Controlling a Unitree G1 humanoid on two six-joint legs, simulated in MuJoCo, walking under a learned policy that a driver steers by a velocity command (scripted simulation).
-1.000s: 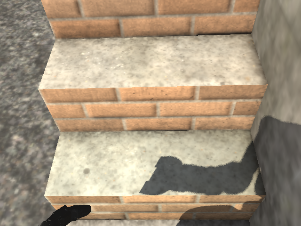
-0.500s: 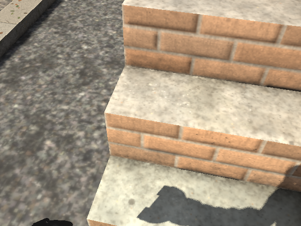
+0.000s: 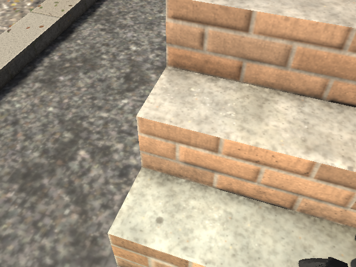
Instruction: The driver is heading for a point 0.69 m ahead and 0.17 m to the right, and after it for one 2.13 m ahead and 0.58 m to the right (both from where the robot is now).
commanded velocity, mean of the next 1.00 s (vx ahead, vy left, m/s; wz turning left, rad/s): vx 0.44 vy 0.01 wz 0.01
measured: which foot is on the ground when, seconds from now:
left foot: down 0.00-1.00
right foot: down 0.00-1.00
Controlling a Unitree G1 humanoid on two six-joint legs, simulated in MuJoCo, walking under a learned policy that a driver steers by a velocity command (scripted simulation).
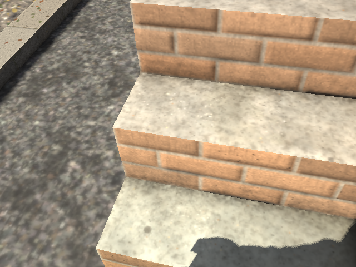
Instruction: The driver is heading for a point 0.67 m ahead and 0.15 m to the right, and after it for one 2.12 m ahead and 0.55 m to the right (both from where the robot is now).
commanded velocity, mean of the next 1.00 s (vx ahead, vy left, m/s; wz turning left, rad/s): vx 0.02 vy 0.01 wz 0.00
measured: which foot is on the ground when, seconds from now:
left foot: down 0.00-1.00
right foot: down 0.00-1.00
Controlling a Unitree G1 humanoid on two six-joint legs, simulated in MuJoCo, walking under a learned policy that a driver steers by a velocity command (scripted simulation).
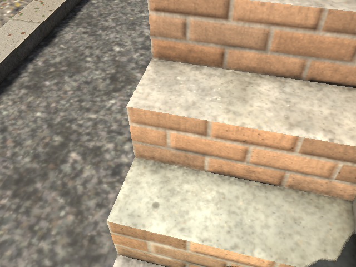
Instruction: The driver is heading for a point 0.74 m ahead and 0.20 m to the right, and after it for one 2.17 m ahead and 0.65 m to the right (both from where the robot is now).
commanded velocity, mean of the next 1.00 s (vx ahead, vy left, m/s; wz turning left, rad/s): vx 0.00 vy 0.00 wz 0.00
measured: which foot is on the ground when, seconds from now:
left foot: down 0.00-1.00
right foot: down 0.00-1.00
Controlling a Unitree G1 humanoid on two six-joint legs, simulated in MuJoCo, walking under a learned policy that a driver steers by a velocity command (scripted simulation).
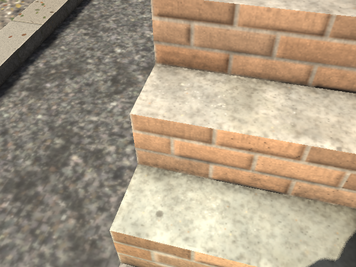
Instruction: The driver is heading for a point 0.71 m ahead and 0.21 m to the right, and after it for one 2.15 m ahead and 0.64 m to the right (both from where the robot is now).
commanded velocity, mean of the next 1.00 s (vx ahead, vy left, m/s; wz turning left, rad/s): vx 0.00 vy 0.00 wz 0.00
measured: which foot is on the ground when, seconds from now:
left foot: down 0.00-1.00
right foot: down 0.00-1.00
